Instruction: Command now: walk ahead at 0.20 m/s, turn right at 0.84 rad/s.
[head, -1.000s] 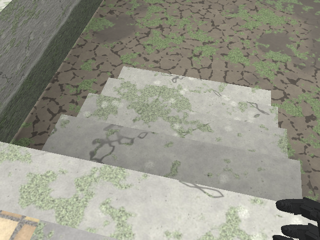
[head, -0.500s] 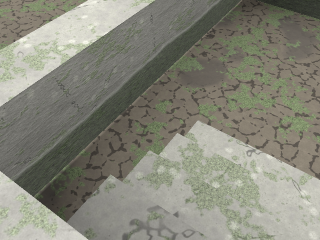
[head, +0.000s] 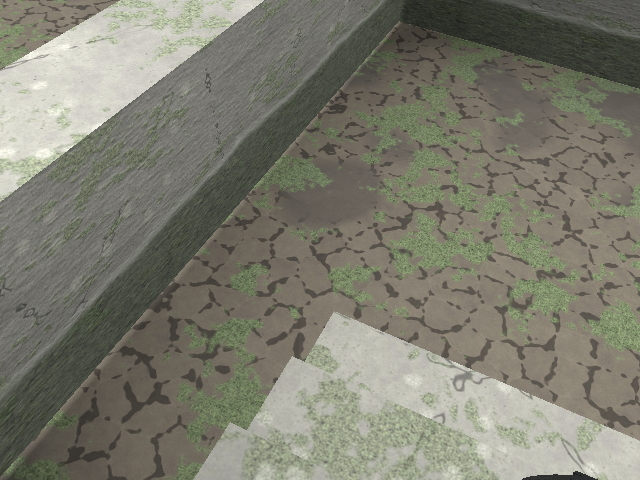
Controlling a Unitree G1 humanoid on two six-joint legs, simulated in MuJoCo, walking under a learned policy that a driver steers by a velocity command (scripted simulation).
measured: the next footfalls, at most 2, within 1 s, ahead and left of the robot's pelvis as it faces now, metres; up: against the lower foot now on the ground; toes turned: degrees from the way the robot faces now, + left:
right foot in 0.42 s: +0.08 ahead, -0.15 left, +0.00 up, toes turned -29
left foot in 0.80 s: +0.20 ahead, +0.05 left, +0.00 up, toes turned -49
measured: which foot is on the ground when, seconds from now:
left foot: down 0.00-0.42, up 0.44-0.78, down 0.80-1.00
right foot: up 0.00-0.40, down 0.42-0.82, up 0.84-1.00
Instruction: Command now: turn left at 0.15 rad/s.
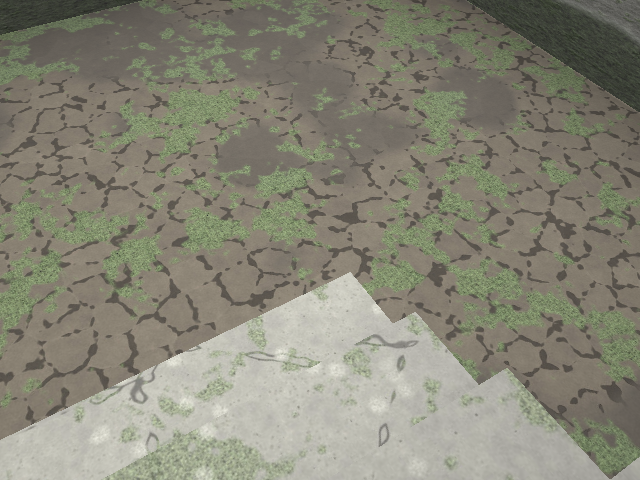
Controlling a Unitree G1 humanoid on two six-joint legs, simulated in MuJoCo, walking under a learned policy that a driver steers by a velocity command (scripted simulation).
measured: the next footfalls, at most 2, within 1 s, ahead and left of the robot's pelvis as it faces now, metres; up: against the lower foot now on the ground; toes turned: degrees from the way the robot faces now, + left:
right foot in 0.18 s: +0.01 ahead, -0.12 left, +0.00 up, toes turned +10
left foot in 0.66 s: -0.09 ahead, +0.11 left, +0.00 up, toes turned +40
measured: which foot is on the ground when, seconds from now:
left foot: down 0.00-0.22, up 0.24-0.64, down 0.66-1.00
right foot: up 0.00-0.16, down 0.18-0.68, up 0.70-1.00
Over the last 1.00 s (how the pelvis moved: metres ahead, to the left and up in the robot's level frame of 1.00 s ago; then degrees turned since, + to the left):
0.13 -0.01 -0.02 -47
